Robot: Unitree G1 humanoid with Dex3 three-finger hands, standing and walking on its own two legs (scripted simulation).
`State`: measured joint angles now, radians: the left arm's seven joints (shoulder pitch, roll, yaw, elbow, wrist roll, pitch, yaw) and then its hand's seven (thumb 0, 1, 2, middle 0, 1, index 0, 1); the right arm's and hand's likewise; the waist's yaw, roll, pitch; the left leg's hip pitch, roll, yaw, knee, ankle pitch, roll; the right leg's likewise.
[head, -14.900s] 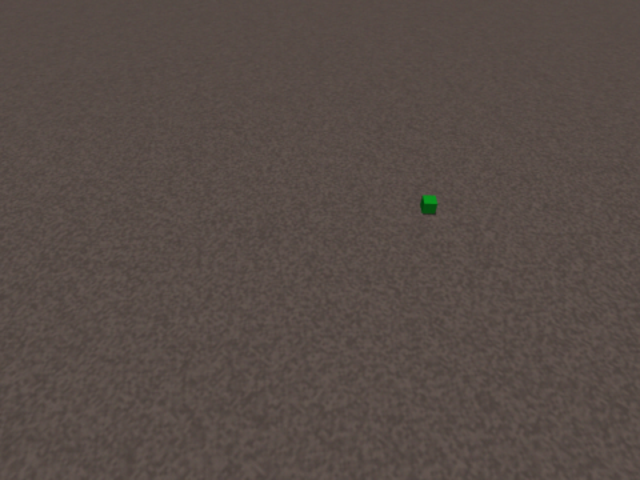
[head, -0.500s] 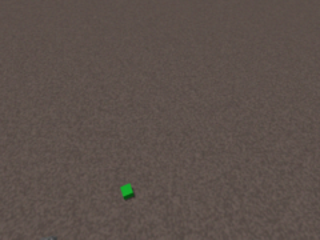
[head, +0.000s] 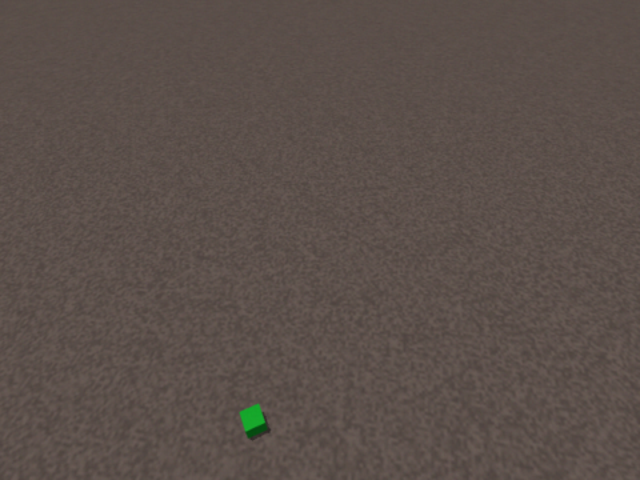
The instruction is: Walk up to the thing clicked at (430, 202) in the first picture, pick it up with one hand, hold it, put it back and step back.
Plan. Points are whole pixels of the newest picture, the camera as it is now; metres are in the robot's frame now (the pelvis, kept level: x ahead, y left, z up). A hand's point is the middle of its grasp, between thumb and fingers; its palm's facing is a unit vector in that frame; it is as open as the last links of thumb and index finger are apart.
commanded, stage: walk up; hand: left
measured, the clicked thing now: (253, 420) +0.46 +0.23 -0.74
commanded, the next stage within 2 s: none
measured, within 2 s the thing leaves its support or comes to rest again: neither
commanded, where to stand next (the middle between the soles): +0.07 -0.01 m, yaw -1 degrees
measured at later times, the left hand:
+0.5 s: hand out of the picture +0.15 +0.25 -0.14, palm faces +0.01 -0.90 -0.44, open 7.4 cm
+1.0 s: hand out of the picture +0.03 +0.28 -0.17, palm faces -0.03 -0.93 -0.37, open 7.4 cm
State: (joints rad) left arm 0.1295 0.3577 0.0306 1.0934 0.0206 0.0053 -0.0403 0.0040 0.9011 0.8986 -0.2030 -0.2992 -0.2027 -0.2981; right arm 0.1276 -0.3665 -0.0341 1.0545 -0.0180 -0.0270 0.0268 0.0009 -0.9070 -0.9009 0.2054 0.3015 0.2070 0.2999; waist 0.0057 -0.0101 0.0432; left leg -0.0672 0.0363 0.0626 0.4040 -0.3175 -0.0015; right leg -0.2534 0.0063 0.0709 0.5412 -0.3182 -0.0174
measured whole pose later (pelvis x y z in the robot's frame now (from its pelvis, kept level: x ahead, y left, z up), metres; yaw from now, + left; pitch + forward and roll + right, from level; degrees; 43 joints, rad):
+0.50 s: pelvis +0.05 -0.02 -0.01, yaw +1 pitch -2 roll +1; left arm 0.11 0.34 0.04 0.88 0.01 -0.01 0.04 0.00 0.90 0.90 -0.21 -0.30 -0.21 -0.30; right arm 0.15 -0.41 -0.06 0.91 0.00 0.07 -0.01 0.00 -0.91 -0.90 0.20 0.30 0.20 0.30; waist 0.00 0.05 0.20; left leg -0.44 -0.03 -0.10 0.98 -0.45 -0.01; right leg -0.28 -0.04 -0.04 0.59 -0.29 -0.02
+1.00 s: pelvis +0.00 +0.01 -0.02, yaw -1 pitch -3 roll -1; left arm 0.29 0.39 0.07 0.97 0.04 0.01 -0.02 0.00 0.90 0.90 -0.20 -0.30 -0.20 -0.30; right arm 0.20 -0.40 -0.05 0.87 -0.03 0.02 0.02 0.00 -0.90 -0.90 0.21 0.30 0.21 0.30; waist 0.01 0.02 0.07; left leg -0.37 0.05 -0.02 0.73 -0.40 0.01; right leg -0.17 0.04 0.02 0.59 -0.38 -0.02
